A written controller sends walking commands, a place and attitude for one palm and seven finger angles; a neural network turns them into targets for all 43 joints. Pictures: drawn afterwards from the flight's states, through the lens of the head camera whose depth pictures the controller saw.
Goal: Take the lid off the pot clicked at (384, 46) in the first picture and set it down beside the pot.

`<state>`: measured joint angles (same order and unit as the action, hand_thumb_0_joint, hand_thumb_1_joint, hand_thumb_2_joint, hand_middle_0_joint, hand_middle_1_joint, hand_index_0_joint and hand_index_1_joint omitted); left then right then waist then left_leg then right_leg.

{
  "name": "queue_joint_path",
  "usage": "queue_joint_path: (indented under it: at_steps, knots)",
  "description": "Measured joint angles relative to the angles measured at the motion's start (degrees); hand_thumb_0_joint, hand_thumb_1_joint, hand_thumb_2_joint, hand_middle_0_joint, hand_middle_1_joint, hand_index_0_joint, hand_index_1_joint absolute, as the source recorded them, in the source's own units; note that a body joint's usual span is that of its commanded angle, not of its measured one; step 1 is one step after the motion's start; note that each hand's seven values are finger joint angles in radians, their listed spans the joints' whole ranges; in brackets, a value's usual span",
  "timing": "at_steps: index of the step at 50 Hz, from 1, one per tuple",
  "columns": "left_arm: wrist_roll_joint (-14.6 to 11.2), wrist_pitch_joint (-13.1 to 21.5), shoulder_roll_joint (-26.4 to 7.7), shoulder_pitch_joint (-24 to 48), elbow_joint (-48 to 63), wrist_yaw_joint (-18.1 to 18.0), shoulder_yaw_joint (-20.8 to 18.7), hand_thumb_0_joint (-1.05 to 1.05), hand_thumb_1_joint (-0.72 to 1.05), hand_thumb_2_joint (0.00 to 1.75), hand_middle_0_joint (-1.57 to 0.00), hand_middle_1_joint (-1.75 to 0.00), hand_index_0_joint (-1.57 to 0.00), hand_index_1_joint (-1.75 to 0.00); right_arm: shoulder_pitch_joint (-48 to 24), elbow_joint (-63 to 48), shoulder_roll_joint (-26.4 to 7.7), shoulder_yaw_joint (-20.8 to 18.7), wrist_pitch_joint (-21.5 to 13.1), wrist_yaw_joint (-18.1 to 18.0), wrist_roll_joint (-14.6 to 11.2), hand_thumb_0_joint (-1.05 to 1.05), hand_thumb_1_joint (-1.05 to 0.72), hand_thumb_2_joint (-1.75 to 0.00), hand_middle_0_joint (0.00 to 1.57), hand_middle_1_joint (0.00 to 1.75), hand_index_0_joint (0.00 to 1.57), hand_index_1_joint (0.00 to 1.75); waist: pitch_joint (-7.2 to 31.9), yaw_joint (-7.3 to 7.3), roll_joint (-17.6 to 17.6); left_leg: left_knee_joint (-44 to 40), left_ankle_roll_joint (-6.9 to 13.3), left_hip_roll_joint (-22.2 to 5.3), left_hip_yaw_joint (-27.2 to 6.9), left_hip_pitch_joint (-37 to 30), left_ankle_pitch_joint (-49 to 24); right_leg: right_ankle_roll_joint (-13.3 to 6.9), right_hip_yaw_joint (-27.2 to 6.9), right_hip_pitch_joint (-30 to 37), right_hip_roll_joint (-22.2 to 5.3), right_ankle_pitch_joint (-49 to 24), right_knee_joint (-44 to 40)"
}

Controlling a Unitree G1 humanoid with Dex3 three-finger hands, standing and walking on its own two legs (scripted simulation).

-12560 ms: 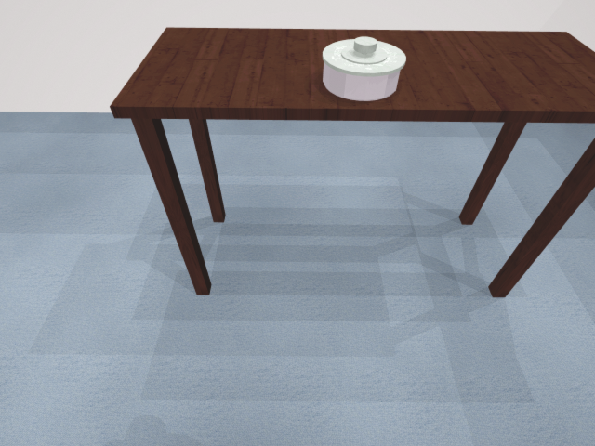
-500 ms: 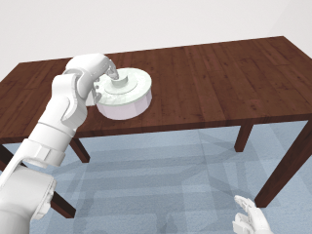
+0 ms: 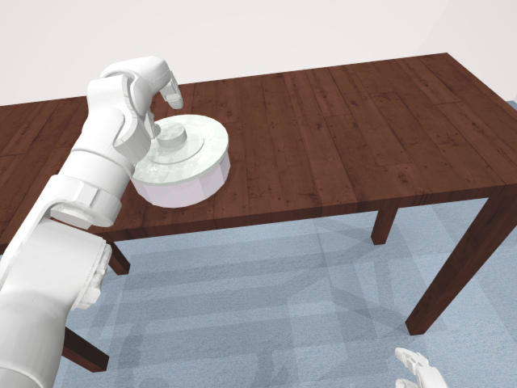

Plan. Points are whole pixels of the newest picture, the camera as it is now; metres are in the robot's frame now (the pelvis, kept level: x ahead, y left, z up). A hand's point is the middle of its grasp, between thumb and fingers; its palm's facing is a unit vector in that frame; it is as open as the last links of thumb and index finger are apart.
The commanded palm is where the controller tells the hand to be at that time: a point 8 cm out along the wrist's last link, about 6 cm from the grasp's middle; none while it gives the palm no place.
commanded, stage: move the open hand above the knob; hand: left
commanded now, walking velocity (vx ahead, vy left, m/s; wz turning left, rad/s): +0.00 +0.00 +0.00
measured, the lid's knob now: (171, 134) +0.50 +0.17 +0.16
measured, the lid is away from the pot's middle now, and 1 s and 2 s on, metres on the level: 0.00 0.00 0.00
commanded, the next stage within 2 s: lower the open fingers around the knob in 0.96 s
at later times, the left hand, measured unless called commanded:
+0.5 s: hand (164, 102) +0.48 +0.15 +0.23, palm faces -0.21 -0.09 -0.97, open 9.7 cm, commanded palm +0.44 +0.17 +0.29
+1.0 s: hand (156, 106) +0.46 +0.16 +0.24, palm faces -0.21 -0.08 -0.97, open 9.7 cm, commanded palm +0.44 +0.17 +0.29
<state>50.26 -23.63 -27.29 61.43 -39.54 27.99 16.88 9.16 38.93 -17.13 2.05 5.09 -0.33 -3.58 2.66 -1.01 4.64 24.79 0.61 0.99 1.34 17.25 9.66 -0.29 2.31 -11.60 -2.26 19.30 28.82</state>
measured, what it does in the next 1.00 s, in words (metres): stands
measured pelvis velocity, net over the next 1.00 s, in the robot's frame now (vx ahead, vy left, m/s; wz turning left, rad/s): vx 0.00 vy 0.01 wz -0.01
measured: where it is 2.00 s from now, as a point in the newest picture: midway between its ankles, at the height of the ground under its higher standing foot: outside the picture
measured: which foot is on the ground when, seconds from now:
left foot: down 0.00-1.00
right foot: down 0.00-1.00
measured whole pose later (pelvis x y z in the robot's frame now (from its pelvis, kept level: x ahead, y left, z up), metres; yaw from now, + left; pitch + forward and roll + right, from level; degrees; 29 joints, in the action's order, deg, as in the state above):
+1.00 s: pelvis +0.00 +0.01 +0.00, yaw -1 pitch +3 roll +1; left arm 51.8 -21.8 -24.2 70.6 -52.8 26.2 18.1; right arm 10.5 40.5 -15.6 2.6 4.0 -2.0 -3.2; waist 3.3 -2.3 3.0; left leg 23.7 1.5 1.4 2.1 18.4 8.7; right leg 0.6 1.4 -13.0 -2.6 17.8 27.4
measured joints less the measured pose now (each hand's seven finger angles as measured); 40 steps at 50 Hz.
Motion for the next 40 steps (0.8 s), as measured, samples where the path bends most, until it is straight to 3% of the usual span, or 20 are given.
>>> queue_joint_path:
  at_steps: [4,13,23,40]
  knots:
    - [-0.32,0.57,1.30,-0.54,1.88,0.50,0.21,0.00,-0.38,1.74,-0.92,-0.09,-0.91,-0.08,0.64,0.35,-0.15,-0.26,0.22,0.05,0.36,0.02,-0.90,-0.90,0.20,0.30,0.20,0.30,0.14,-0.14,0.14,0.21,0.21,0.11,0.06,0.16,0.29,0.20,-0.06,0.04,-0.11,0.04,-0.25]
    - [1.06,0.92,2.25,8.06,-9.71,-1.43,1.53,0.00,-0.38,1.74,-0.92,-0.09,-0.92,-0.08,1.69,1.32,0.85,-0.15,-0.52,-0.73,0.33,0.01,-0.90,-0.90,0.20,0.30,0.20,0.30,-0.05,-1.39,-1.00,-0.49,0.34,0.17,0.44,1.19,-0.09,0.37,-0.46,-1.19,-0.18,-0.46,-0.84]
    - [1.79,1.36,2.54,6.67,-11.31,-1.80,-1.79,0.00,-0.38,1.74,-0.92,-0.08,-0.92,-0.08,3.70,1.83,0.64,-0.20,0.32,-0.58,0.50,0.01,-0.90,-0.90,0.20,0.30,0.20,0.30,1.32,-1.94,-0.53,-1.10,0.80,0.19,1.83,0.43,0.29,0.86,-1.89,-1.00,-0.31,-0.56,-1.37]
    - [1.15,1.40,1.48,5.73,-8.59,-1.22,0.55,0.00,-0.38,1.74,-0.92,-0.09,-0.92,-0.08,1.83,0.88,0.72,-0.22,-0.71,-1.43,0.15,0.01,-0.90,-0.90,0.20,0.30,0.20,0.30,0.54,-0.96,-1.48,-0.78,0.89,0.26,1.00,0.63,-0.42,0.85,-1.08,-0.70,-0.29,-1.19,-1.43]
